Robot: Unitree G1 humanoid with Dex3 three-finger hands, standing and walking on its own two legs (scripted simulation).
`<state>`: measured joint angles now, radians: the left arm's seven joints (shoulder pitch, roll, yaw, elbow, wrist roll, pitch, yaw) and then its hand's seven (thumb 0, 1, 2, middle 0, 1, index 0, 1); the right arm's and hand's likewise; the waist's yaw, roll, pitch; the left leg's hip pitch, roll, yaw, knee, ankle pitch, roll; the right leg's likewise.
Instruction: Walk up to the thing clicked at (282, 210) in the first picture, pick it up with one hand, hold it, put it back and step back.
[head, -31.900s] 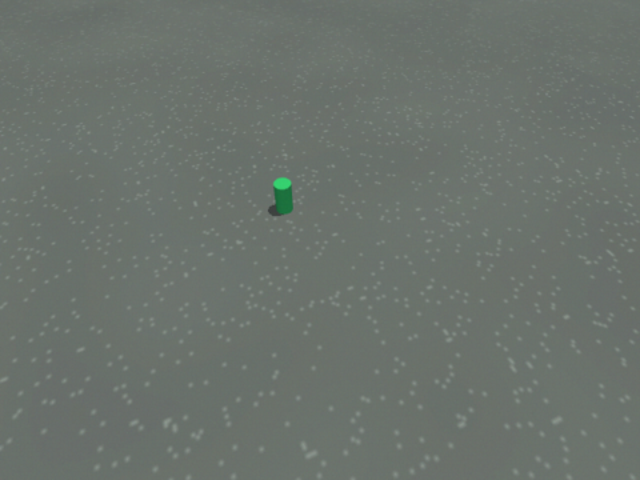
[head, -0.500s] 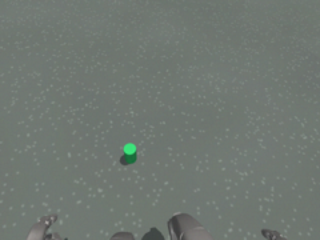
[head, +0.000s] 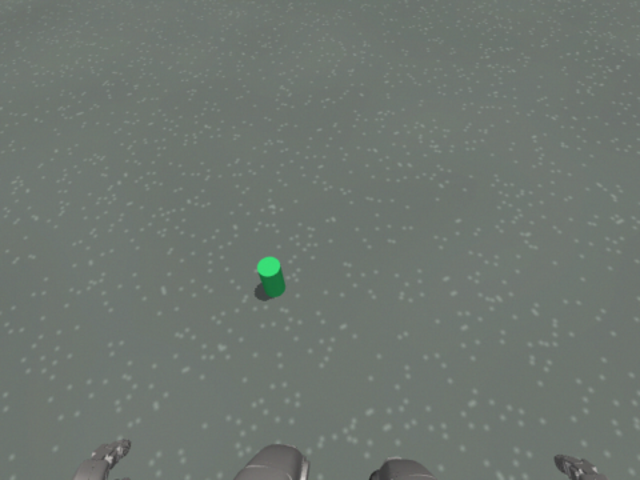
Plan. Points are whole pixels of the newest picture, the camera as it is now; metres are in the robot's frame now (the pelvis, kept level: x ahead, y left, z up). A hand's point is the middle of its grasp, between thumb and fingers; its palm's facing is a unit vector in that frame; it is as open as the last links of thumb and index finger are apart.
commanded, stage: step back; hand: left
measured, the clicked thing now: (271, 277) +0.75 +0.22 -0.69
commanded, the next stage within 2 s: stand in 1.82 s
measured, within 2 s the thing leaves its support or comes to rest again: neither
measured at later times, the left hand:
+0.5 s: hand out of the picture -0.10 +0.24 -0.17, palm faces -0.03 -0.92 -0.39, open 7.4 cm
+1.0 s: hand out of the picture -0.25 +0.21 -0.14, palm faces +0.12 -0.92 -0.39, open 7.4 cm
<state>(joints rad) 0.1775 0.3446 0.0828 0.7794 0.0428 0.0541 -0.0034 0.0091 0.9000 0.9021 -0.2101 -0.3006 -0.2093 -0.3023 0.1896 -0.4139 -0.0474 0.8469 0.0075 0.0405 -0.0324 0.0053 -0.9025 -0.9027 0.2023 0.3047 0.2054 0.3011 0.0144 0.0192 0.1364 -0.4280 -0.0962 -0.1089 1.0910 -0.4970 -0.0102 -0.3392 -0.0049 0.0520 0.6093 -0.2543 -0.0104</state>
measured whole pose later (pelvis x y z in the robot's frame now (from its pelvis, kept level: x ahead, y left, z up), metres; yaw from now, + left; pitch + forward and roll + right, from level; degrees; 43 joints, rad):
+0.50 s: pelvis -0.18 -0.04 -0.02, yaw -3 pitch -2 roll +0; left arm 0.21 0.42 0.09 0.84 0.02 0.08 -0.01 0.01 0.90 0.90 -0.21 -0.30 -0.20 -0.30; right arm 0.08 -0.39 -0.04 0.77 -0.03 0.03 -0.01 0.00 -0.90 -0.90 0.21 0.31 0.21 0.30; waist 0.03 -0.05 0.18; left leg -0.44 0.08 0.02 0.64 -0.16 -0.01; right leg -0.27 0.01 0.09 0.82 -0.48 0.03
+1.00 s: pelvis -0.31 -0.07 +0.00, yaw +6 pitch -3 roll +2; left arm 0.21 0.38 0.08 0.88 0.03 0.04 -0.01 0.01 0.90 0.90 -0.21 -0.30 -0.21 -0.30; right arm 0.28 -0.35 -0.05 0.97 -0.04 0.02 0.01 0.01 -0.90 -0.90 0.20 0.30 0.21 0.30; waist 0.01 -0.04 0.07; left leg -0.20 -0.04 0.00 0.58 -0.34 0.03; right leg -0.38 -0.05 -0.03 0.75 -0.42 -0.01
